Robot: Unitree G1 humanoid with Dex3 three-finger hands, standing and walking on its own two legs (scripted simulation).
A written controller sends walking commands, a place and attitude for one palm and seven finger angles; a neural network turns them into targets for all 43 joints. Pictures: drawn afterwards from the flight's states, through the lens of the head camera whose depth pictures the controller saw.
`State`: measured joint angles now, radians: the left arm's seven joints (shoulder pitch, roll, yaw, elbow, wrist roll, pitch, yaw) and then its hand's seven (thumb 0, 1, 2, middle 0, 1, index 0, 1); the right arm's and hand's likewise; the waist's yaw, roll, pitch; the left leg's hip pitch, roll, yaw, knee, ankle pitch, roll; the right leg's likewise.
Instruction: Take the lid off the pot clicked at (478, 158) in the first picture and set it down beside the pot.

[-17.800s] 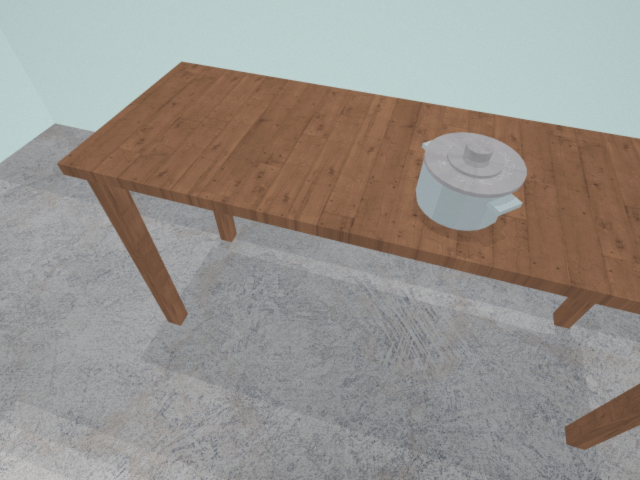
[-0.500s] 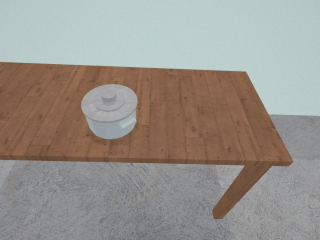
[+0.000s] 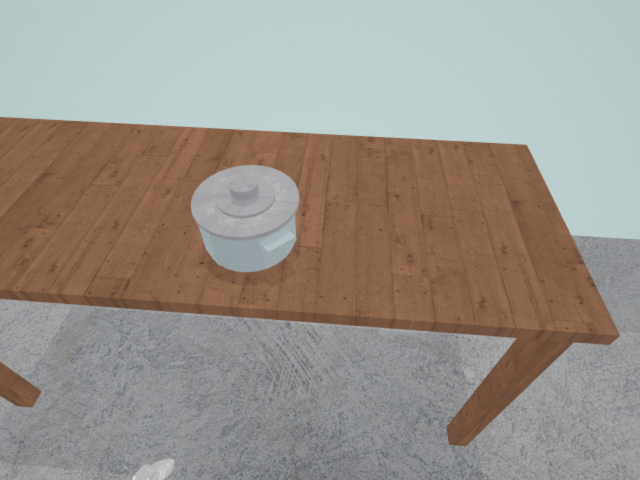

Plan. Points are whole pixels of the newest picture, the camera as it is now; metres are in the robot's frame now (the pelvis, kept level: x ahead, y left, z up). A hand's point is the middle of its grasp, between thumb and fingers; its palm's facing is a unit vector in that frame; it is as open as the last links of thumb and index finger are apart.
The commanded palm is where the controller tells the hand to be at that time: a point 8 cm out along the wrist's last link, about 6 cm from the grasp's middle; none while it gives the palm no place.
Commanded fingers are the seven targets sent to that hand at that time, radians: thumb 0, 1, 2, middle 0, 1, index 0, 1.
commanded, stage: lift the closed hand beside the body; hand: left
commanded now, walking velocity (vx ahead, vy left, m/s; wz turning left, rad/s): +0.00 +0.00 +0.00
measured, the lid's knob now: (243, 187) +0.52 +0.18 +0.07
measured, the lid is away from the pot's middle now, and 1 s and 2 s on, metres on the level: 0.00 0.00 0.00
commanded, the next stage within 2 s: raise the hand higher, near the body in 0.50 s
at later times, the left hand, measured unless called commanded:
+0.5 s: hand out of the picture +0.11 +0.18 -0.02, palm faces +0.29 -0.91 -0.30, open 3.1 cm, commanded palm +0.07 +0.23 +0.01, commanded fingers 0.00 0.90 0.90 -1.30 -1.50 -1.30 -1.50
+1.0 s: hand (140, 438) +0.15 +0.21 +0.03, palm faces +0.27 -0.88 -0.39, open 3.1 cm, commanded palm +0.10 +0.25 +0.07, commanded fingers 0.00 0.90 0.90 -1.30 -1.50 -1.30 -1.50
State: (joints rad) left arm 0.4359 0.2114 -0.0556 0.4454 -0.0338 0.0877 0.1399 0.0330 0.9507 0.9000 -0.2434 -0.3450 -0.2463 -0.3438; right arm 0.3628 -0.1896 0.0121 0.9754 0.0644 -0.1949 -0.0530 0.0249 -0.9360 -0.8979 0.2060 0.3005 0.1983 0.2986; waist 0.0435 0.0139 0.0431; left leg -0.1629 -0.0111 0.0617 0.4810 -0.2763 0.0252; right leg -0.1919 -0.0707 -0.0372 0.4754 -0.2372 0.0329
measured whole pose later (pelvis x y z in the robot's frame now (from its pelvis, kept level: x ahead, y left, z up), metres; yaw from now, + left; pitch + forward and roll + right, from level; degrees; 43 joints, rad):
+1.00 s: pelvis +0.01 -0.02 +0.00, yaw +1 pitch -3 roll -1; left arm 0.65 0.27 0.15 -0.23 0.00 -0.03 0.07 0.01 0.90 0.90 -1.29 -1.50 -1.30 -1.50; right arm 0.16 -0.22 -0.01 0.65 0.00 -0.20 -0.08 0.02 -0.91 -0.90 0.21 0.30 0.20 0.30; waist 0.07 0.03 0.04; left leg -0.12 0.02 0.03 0.47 -0.29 0.00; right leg -0.13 -0.04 -0.07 0.45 -0.25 0.01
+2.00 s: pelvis +0.00 -0.03 +0.00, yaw +2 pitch -3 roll +0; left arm 0.30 0.63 0.06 -0.27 0.76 0.07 -0.20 0.00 0.34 1.18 -1.10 -0.88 -1.11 -0.88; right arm 0.09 -0.30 0.01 0.61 0.02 0.04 -0.04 0.01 -0.91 -0.90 0.20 0.30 0.20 0.30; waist 0.08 0.13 0.01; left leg -0.13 0.02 0.01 0.42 -0.23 0.00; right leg -0.15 -0.04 -0.09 0.41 -0.21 0.00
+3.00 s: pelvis -0.01 -0.02 +0.01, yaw +2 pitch -1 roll +0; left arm -0.29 0.61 -0.11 0.03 0.79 0.14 -0.42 0.00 -0.30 1.43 -0.84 -0.08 -0.84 -0.08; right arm 0.06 -0.29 0.04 0.60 0.04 0.09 0.00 0.01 -0.91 -0.90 0.20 0.30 0.20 0.30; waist 0.05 0.10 0.03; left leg -0.17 -0.01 0.02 0.38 -0.19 0.02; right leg -0.19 -0.07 -0.08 0.39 -0.18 0.02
